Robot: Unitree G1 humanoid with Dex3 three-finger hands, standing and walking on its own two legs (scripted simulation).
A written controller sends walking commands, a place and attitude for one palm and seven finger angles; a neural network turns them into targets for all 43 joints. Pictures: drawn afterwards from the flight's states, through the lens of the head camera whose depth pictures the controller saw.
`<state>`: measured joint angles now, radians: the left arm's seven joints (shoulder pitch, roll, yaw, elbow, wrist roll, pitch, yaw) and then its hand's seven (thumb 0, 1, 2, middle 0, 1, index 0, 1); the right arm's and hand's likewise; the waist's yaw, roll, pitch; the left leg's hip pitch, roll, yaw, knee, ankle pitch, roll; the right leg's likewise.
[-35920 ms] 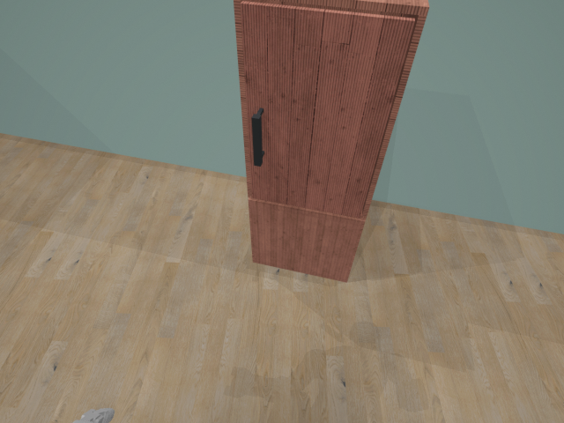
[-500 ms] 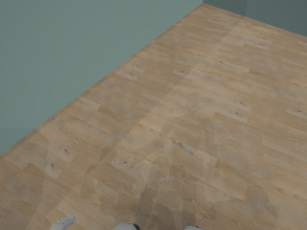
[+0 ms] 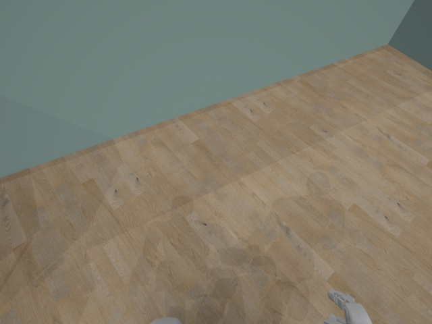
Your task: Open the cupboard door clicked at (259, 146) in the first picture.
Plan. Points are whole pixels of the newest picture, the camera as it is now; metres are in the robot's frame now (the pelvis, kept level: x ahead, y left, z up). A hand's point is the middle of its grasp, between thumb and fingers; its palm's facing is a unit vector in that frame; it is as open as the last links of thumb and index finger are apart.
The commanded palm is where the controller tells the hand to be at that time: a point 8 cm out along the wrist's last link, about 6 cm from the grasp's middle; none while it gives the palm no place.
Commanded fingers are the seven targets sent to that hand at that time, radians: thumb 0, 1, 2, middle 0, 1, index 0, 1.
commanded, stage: turn to face it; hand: left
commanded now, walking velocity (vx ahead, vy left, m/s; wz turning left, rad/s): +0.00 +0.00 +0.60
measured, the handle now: out of the picture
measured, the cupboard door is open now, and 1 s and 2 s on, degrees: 50 50 50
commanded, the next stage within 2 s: none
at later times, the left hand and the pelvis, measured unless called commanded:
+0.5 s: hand out of the picture +0.08 +0.18 -0.13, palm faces +0.21 -0.93 -0.30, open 7.4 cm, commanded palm none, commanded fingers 0.00 0.90 0.90 -0.20 -0.30 -0.20 -0.30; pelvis +0.00 -0.05 +0.01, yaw +15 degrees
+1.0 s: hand out of the picture -0.07 +0.18 -0.17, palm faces +0.57 -0.77 -0.26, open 7.4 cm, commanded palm none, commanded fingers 0.00 0.90 0.90 -0.20 -0.30 -0.20 -0.30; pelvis +0.01 -0.04 +0.00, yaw +34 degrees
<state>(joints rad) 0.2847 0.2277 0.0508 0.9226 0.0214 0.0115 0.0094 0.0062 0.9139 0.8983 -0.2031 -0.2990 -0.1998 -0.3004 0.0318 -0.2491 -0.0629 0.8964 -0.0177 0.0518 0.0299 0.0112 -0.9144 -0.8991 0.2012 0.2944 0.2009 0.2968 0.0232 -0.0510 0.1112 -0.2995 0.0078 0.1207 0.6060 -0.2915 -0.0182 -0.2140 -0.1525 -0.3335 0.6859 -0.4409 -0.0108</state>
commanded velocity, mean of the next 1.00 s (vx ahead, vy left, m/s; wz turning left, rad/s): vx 0.00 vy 0.00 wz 0.60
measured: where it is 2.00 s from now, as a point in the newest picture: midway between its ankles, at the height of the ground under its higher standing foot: outside the picture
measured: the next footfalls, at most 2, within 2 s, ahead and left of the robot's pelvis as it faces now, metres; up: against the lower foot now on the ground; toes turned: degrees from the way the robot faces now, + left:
right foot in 0.44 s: +0.05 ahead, -0.15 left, +0.00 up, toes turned +12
left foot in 0.88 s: +0.00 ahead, +0.08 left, +0.00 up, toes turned +36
